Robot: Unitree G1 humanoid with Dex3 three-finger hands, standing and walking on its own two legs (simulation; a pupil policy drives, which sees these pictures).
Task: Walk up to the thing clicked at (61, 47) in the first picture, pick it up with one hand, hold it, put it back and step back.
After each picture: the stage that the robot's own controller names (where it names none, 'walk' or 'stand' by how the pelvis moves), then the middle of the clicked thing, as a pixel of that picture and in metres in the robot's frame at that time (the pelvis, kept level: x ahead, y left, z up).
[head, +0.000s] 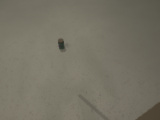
stand; (61, 44) +1.34 +0.23 -0.72
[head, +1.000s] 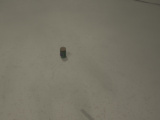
walk; (63, 52) +1.22 +0.13 -0.71
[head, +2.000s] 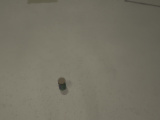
walk; (62, 84) +0.77 +0.15 -0.71
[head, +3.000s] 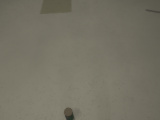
walk; (69, 114) +0.49 +0.17 -0.71
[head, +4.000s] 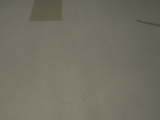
stand; out of the picture +0.38 +0.16 -0.72
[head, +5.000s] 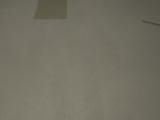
stand; out of the picture +0.36 +0.14 -0.71
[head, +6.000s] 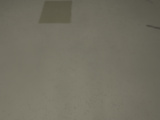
stand; out of the picture +0.35 +0.15 -0.72
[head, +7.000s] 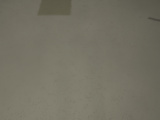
stand; out of the picture +0.35 +0.15 -0.72
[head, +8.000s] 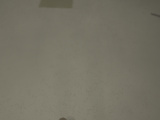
stand; out of the picture +0.37 +0.13 -0.71
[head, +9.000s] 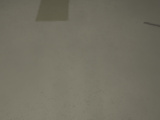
stand; out of the picture +0.36 +0.14 -0.72
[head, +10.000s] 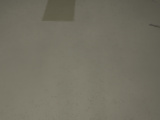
stand; out of the picture +0.39 +0.13 -0.73
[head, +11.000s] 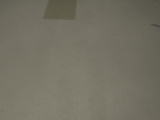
stand; out of the picture +0.38 +0.12 -0.73
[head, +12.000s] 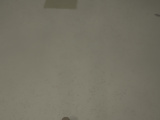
go down; out of the picture +0.39 +0.12 -0.72
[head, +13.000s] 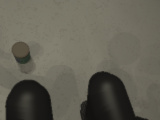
go down; (21, 53) +0.47 +0.18 -0.29
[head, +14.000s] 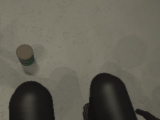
close in; (25, 55) +0.47 +0.17 -0.29
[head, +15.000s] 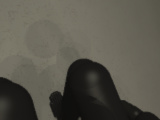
close in; out of the picture +0.46 +0.22 -0.23
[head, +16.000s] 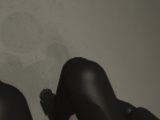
close; out of the picture +0.45 +0.23 -0.23
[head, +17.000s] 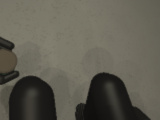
lift; (4, 64) +0.36 +0.23 -0.12
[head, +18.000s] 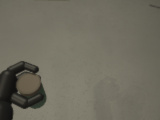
lift; (33, 91) +0.31 +0.16 +0.03
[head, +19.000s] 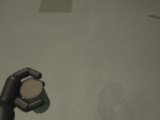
hold; (36, 96) +0.30 +0.16 +0.01
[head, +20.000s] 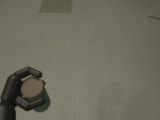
crouch; (37, 95) +0.31 +0.16 +0.01
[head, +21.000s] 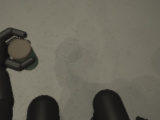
crouch; (24, 55) +0.43 +0.17 -0.07
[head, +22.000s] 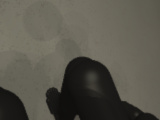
lower; out of the picture +0.44 +0.25 -0.23
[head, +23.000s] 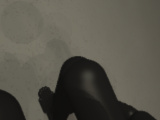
lower; out of the picture +0.45 +0.25 -0.24
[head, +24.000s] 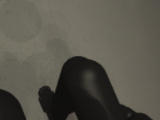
lower; out of the picture +0.46 +0.25 -0.24
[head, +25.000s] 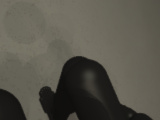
lower; out of the picture +0.46 +0.25 -0.23
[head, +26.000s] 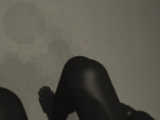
loosen; out of the picture +0.45 +0.24 -0.24
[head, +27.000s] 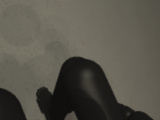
withdraw; out of the picture +0.45 +0.23 -0.25
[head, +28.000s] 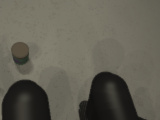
stand; (20, 54) +0.46 +0.19 -0.28
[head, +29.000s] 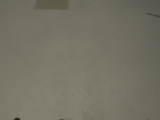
stand; out of the picture +0.39 +0.12 -0.65
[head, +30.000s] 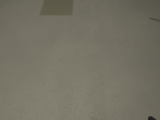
stand; out of the picture +0.40 +0.13 -0.66
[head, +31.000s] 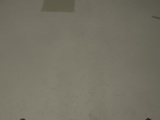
stand; out of the picture +0.39 +0.12 -0.67
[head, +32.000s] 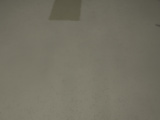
stand; out of the picture +0.41 +0.12 -0.72
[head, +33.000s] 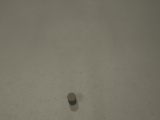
walk; (72, 99) +0.50 +0.10 -0.71
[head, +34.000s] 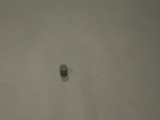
walk; (63, 71) +0.77 +0.12 -0.70
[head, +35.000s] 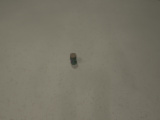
stand; (73, 59) +1.07 +0.13 -0.70
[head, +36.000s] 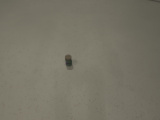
stand; (68, 60) +1.06 +0.14 -0.72
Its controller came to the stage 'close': yes
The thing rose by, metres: 0.72
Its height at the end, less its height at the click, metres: +0.00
